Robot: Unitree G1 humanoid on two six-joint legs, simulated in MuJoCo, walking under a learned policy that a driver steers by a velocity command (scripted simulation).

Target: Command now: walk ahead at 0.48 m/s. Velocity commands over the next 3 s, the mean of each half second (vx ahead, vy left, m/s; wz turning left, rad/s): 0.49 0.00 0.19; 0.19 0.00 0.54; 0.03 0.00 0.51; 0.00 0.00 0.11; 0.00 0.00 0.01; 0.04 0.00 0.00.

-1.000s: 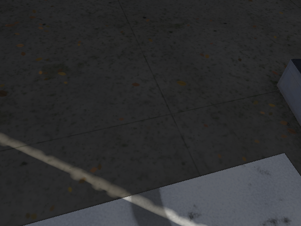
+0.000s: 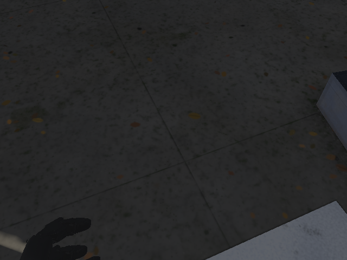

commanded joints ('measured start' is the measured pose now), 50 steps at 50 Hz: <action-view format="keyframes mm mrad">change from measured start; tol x16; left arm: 1 437 226 80 49 7 3 16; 6 192 113 41 50 22 -10 13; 28 405 73 5 108 42 15 60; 50 131 170 51 45 15 26 58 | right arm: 1 58 -75 3 -93 11 -51 7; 21 -463 -31 2 -269 12 -38 59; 24 -418 -64 -15 -294 7 -34 73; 27 -41 -247 -91 -231 -8 -23 41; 50 -292 -137 -58 -313 12 69 -32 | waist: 1 200 -237 -464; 4 129 -48 -95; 18 165 -31 45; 24 128 -71 -9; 26 -13 -58 -154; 28 64 316 -435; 29 -10 132 -509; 33 86 -7 -157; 50 120 148 -147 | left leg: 1 -709 -63 -146 763 -66 18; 15 -675 94 -48 192 604 -14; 23 -722 27 27 25 431 62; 26 -303 -87 89 -41 449 131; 28 348 360 -715 -101 870 434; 35 -233 158 -286 -214 1018 299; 50 -246 33 -447 -19 544 126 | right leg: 1 936 -399 840 -254 -383 -262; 4 505 -278 443 -318 -173 -166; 8 306 -217 271 -416 7 -180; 21 588 -265 -19 -395 186 -96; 24 654 -272 -62 -229 600 -60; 26 551 -203 -121 155 800 3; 27 285 -136 -126 487 412 56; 28 -110 98 -9 867 -515 125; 29 -148 28 177 921 -517 108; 50 229 -11 155 -182 60 104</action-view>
